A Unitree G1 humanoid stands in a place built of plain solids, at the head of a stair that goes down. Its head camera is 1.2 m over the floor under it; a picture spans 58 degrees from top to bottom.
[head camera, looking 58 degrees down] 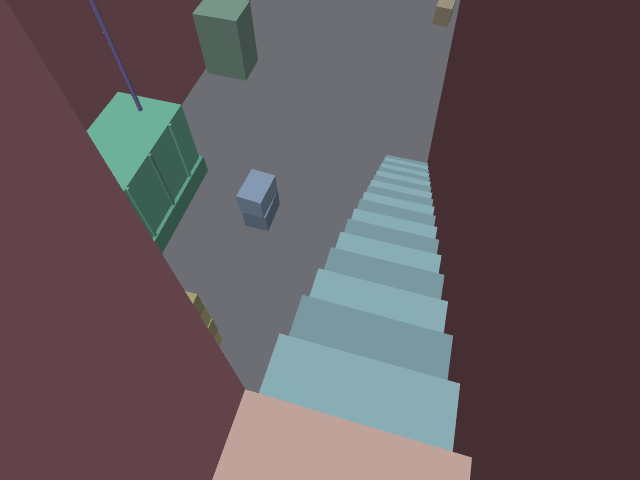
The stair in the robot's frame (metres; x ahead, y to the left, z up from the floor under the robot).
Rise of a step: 0.19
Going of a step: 0.24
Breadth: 0.60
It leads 16 degrees to the right of straight ahead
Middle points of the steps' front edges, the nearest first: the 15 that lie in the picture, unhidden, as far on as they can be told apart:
0.20 -0.09 0.00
0.42 -0.15 -0.19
0.65 -0.22 -0.38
0.87 -0.28 -0.57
1.10 -0.35 -0.77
1.33 -0.41 -0.96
1.55 -0.47 -1.15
1.78 -0.54 -1.34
2.01 -0.60 -1.53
2.23 -0.67 -1.72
2.46 -0.73 -1.91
2.68 -0.80 -2.10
2.91 -0.86 -2.29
3.13 -0.92 -2.48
3.36 -0.99 -2.67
